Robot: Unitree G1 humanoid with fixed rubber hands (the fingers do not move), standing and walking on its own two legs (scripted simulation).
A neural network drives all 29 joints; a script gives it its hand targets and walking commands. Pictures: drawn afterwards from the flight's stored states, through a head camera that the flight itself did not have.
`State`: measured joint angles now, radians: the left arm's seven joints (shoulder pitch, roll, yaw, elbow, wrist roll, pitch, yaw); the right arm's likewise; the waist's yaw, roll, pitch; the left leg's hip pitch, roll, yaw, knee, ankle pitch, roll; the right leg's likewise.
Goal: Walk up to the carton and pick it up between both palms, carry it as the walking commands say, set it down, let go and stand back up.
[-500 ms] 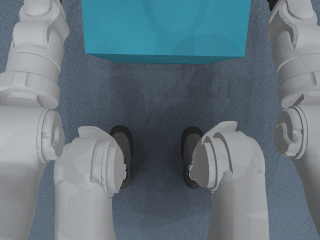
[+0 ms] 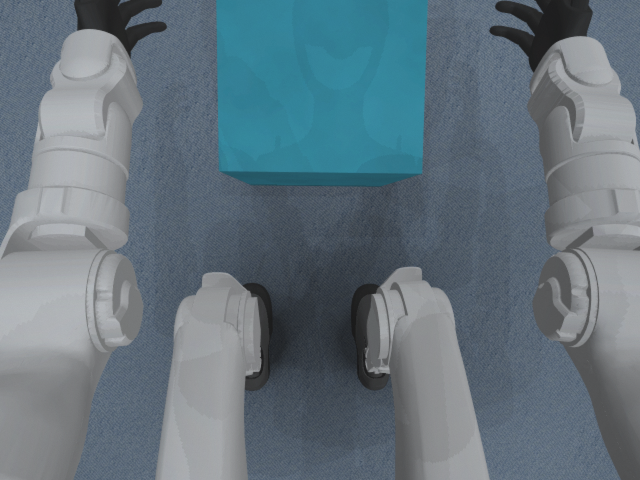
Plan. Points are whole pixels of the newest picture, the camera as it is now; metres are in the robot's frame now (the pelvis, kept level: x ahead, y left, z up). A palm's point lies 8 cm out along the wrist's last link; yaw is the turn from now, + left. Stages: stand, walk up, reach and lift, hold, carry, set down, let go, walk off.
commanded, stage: set down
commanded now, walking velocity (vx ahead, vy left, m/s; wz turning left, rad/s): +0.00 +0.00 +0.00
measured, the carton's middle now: (318, 99) +0.55 -0.02 -0.33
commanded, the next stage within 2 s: let go in 0.76 s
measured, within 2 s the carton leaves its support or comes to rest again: neither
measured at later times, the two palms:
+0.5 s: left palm out of the picture +0.55 +0.20 +0.05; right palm out of the picture +0.54 -0.24 +0.06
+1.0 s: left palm out of the picture +0.51 +0.20 +0.11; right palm out of the picture +0.50 -0.25 +0.11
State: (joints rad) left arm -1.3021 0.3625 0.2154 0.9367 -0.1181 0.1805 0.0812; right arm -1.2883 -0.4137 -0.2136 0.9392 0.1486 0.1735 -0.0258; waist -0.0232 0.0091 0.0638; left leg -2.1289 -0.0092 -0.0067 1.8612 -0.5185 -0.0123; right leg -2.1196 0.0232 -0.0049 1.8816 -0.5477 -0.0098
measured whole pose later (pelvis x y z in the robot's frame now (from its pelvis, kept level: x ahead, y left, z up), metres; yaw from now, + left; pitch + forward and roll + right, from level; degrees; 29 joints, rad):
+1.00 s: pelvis +0.05 +0.00 +0.22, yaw +0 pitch +43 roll +1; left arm -0.87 0.22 0.30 0.72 0.08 0.16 0.01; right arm -0.88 -0.29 -0.32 0.76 -0.08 0.14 0.10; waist -0.03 0.02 -0.06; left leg -1.41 -0.01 -0.01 0.93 -0.27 -0.01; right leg -1.41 0.02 0.01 0.96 -0.30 -0.01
